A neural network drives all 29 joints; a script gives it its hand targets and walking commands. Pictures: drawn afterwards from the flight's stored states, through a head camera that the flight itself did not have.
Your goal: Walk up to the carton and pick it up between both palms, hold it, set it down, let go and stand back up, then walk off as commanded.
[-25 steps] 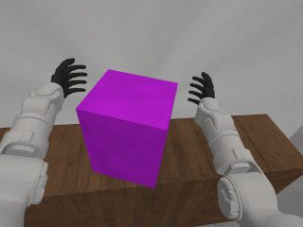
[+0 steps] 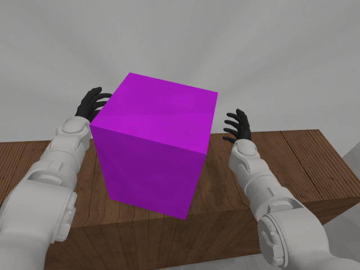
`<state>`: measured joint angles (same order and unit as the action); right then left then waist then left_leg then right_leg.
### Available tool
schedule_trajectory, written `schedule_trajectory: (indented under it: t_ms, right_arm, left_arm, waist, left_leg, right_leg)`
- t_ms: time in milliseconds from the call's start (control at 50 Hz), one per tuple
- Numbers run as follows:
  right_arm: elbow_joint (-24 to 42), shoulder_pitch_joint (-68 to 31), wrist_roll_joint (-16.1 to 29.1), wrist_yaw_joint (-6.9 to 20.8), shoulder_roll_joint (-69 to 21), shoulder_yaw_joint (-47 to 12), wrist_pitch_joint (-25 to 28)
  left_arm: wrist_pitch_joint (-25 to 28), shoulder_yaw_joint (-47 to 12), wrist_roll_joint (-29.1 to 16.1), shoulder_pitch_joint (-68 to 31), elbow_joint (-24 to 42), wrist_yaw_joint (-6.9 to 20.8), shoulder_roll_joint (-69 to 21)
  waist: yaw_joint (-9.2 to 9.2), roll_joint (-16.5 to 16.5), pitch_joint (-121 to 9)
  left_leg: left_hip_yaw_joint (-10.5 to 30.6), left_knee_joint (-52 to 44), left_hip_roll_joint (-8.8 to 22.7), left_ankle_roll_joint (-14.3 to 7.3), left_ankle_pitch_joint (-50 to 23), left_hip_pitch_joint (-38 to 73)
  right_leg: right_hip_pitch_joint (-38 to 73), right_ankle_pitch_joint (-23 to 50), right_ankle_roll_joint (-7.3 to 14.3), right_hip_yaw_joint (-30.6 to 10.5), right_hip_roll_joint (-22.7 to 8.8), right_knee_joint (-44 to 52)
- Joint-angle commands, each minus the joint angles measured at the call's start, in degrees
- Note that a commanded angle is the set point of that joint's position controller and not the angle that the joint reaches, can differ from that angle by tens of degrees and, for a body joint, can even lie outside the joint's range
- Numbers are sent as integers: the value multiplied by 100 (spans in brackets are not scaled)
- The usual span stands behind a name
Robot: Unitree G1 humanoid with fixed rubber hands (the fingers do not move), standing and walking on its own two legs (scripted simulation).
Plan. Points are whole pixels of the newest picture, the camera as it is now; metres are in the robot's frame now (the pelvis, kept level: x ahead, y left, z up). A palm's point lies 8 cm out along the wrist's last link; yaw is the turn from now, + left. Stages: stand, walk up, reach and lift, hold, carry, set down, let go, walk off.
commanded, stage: reach and lift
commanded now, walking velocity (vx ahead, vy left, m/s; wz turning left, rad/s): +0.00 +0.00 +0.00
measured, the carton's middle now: (159, 150) +0.43 -0.03 +0.02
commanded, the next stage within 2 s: none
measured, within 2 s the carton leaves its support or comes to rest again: neither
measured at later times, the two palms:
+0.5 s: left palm (93, 130) +0.48 +0.12 +0.06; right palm (228, 156) +0.36 -0.20 +0.04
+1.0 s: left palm (93, 131) +0.48 +0.12 +0.06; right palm (223, 154) +0.37 -0.19 +0.04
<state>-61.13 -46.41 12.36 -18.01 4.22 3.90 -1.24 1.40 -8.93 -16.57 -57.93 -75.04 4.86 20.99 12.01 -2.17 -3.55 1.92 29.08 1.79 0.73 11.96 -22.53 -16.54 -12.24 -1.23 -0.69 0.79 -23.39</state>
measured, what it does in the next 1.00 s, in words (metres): stands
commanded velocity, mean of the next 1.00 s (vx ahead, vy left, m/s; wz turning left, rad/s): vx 0.00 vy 0.00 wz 0.00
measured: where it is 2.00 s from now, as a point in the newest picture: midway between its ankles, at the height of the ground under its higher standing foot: outside the picture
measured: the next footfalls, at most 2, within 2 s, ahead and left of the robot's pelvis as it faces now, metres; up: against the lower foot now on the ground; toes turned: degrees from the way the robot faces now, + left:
none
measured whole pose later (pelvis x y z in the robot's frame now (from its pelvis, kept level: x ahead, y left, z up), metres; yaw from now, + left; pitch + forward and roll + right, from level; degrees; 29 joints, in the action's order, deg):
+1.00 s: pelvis +0.00 +0.03 -0.01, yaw -1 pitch +14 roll -5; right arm -69.2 -46.3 9.5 -15.7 0.3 13.0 14.9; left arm 8.6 -2.1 -4.7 -57.7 -76.6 1.3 14.4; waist 11.9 0.7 -7.7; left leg 1.9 37.3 1.7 -1.0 15.1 -36.7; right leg -28.1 -12.4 -2.8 -0.7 0.8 -26.1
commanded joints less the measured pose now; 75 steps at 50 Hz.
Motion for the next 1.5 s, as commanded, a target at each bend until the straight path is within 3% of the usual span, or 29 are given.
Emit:
schedule_trajectory:
  t_ms: [0, 20, 40, 100, 120, 160, 280, 300, 320, 340, 400, 440, 500, 560, 600, 640, 780, 800, 860, 920, 980, 1040, 1080, 1160, 1180, 1240, 1280, 1340, 1480]
  right_arm:
    - [1348, -2441, 122, 107, 483, 24, 863]
    - [1038, -2273, 135, 101, 487, -10, 952]
    - [1017, -2252, 79, 103, 408, -45, 1034]
    - [455, -2090, 209, 118, 451, -109, 1216]
    - [824, -2266, 148, 161, 617, 29, 1329]
    - [808, -2216, 84, 191, 683, 159, 1522]
    - [319, -2058, 200, 235, 613, 53, 1659]
    - [478, -2010, 194, 247, 616, 53, 1745]
    - [614, -2027, 232, 248, 729, 30, 1811]
    - [560, -1947, 116, 261, 761, 159, 1883]
    - [456, -1953, 172, 283, 607, 67, 1987]
    - [64, -2026, 102, 305, 587, 136, 1961]
    - [16, -1822, 120, 294, 548, 228, 2011]
    - [184, -2342, 102, 316, 480, 289, 2070]
    - [331, -2512, -25, 321, 493, 327, 2019]
    - [175, -2652, 7, 308, 302, 375, 1832]
    - [3, -2441, -205, 296, 118, 573, 1847]
    - [22, -2560, -401, 286, 71, 715, 1832]
    - [69, -2512, -592, 307, -12, 741, 1849]
    - [459, -2818, -824, 332, -227, 863, 1880]
    - [295, -2536, -1056, 494, -593, 873, 1974]
    - [281, -2511, -1443, 548, -641, 1210, 2036]
    - [412, -2487, -1618, 682, -1170, 1285, 2145]
    - [350, -2710, -2500, 1063, -2451, 1616, 2356]
    - [312, -2704, -2673, 1221, -2947, 1539, 2353]
    - [467, -3041, -3151, 1515, -3423, 1741, 2451]
    - [371, -2868, -3306, 1622, -3460, 1698, 2516]
    - [304, -2668, -3365, 1624, -3678, 1563, 2493]
    - [413, -2729, -3366, 1540, -3810, 1332, 2622]
  left_arm:
    - [681, 240, 77, -2637, 323, -103, 602]
    - [744, 221, 170, -2616, 408, -102, 546]
    - [760, 388, 353, -2334, 140, -104, 592]
    - [767, 239, 348, -2396, 113, -132, 223]
    - [772, 278, 347, -2404, 188, -128, 208]
    - [900, 270, 437, -2541, 661, -236, 156]
    - [931, 362, 617, -2453, 471, -340, 66]
    - [962, 329, 644, -2358, 646, -343, -6]
    - [931, 475, 689, -2178, 563, -352, -58]
    - [965, 420, 662, -2111, 660, -354, -113]
    - [1022, 475, 794, -2326, 992, -410, -156]
    - [979, 651, 941, -2324, 458, -419, -201]
    - [975, 471, 928, -2182, 845, -394, -510]
    - [1084, 283, 795, -2740, 758, -480, -562]
    - [1066, 527, 882, -2669, 403, -443, -503]
    - [1030, 529, 856, -2897, 124, -379, -480]
    - [1056, 474, 992, -2739, 281, -370, -895]
    - [1050, 636, 1042, -2804, 300, -343, -941]
    - [1097, 629, 1224, -2792, 457, -365, -1035]
    - [1171, 855, 1302, -3022, 643, -330, -1080]
    - [1276, 753, 1535, -2656, 276, -240, -1640]
    - [1280, 1094, 1857, -2700, 256, -199, -1642]
    - [1360, 1327, 2132, -2627, 261, -120, -1863]
    - [1557, 1450, 2691, -2807, -180, 270, -3293]
    - [1595, 1783, 2955, -2584, -388, 356, -3490]
    - [1652, 1869, 3390, -2351, -581, 571, -4338]
    - [1650, 1970, 3470, -2225, -746, 560, -4549]
    - [1682, 2137, 3532, -2183, -882, 615, -4442]
    - [1702, 1979, 3469, -2275, -726, 615, -4641]
  waist:
    - [165, 914, -3790]
    - [236, 1034, -3868]
    - [85, 890, -3790]
    - [113, 1296, -3562]
    - [88, 1137, -3900]
    - [161, 1316, -4456]
    - [-13, 1494, -4134]
    - [49, 1524, -4364]
    - [-105, 1436, -4471]
    - [23, 1562, -4594]
    - [-138, 1757, -4652]
    - [-213, 1580, -4220]
    - [-15, 1640, -4288]
    - [-35, 1725, -4459]
    - [-50, 1370, -4357]
    - [-70, 1259, -3920]
    - [37, 1412, -3938]
    - [44, 1247, -3903]
    - [64, 1444, -4123]
    - [-109, 1060, -4226]
    - [44, 1413, -4035]
    - [-50, 1258, -3980]
    - [-154, 1114, -3995]
    - [1, 1126, -3871]
    - [-192, 1140, -3628]
    - [-252, 1123, -3408]
    - [-202, 1254, -3434]
    - [-101, 1009, -3247]
    - [-157, 1051, -3514]
  left_leg:
    - [-243, 364, -173, 182, -1639, 1457]
    - [-193, 423, -178, 200, -1813, 1563]
    - [-146, 447, -137, 149, -1847, 1482]
    - [-113, 563, -107, 283, -1992, 1617]
    - [-145, 642, -61, 287, -2079, 1630]
    - [-72, 831, -40, 407, -2678, 2014]
    - [-14, 861, -13, 438, -2539, 2064]
    - [-2, 994, -1, 469, -2888, 2222]
    - [-24, 1049, 24, 524, -3183, 2266]
    - [15, 1067, 19, 567, -3495, 2360]
    - [80, 1210, 84, 617, -3959, 2640]
    - [15, 1084, 65, 590, -3525, 2356]
    - [-9, 1058, 88, 657, -3673, 2663]
    - [97, 1118, 85, 659, -3324, 2339]
    - [20, 1116, 33, 544, -3080, 2156]
    - [-11, 979, -9, 393, -2092, 1804]
    - [28, 924, 68, 532, -2483, 2040]
    - [-12, 880, 50, 496, -2355, 2006]
    - [-35, 930, 47, 517, -2671, 2058]
    - [-98, 838, 46, 458, -2547, 1903]
    - [-41, 753, 27, 473, -2438, 2134]
    - [-120, 631, 64, 443, -2390, 2271]
    - [-173, 596, 58, 454, -2586, 2384]
    - [-158, 465, 11, 457, -2558, 2346]
    - [-193, 404, -13, 413, -2692, 2340]
    - [-225, 255, -20, 434, -2935, 2522]
    - [-176, 325, 20, 504, -3179, 2784]
    - [-292, 173, -24, 402, -2706, 2515]
    - [-319, 199, -20, 435, -2810, 2682]
  right_leg:
    - [-779, 2735, -67, 439, 116, -114]
    - [-803, 2922, -13, 430, 147, -115]
    - [-778, 2859, 14, 415, 150, -102]
    - [-1166, 2561, 90, 521, 199, -89]
    - [-1373, 2475, 56, 498, 180, -107]
    - [-1422, 2794, 108, 615, 308, -174]
    - [-1876, 2162, 130, 611, 315, -131]
    - [-1930, 2441, 170, 683, 321, -197]
    - [-1951, 2493, 127, 723, 381, -188]
    - [-1965, 2500, 161, 720, 414, -192]
    - [-2229, 2442, 145, 731, 398, -210]
    - [-2370, 2057, 133, 724, 403, -136]
    - [-2377, 2213, 208, 743, 427, -52]
    - [-2550, 2077, 186, 729, 380, -112]
    - [-2403, 2057, 137, 671, 359, -182]
    - [-2442, 1510, 128, 593, 257, -163]
    - [-2506, 1620, 178, 665, 294, -161]
    - [-2468, 1529, 152, 657, 294, -83]
    - [-2336, 1899, 130, 688, 274, -153]
    - [-2044, 1907, 110, 611, 239, -160]
    - [-2107, 1741, 195, 704, 229, -34]
    - [-1856, 1751, 115, 751, 234, 46]
    - [-1596, 1722, 135, 735, 265, 125]
    - [-1314, 1954, 131, 787, 229, 247]
    - [-1036, 2096, 129, 745, 210, 285]
    - [-834, 2154, 130, 808, 299, 373]
    - [-967, 2033, 141, 872, 323, 468]
    - [-659, 2351, 158, 767, 256, 431]
    - [-689, 2208, 123, 788, 280, 490]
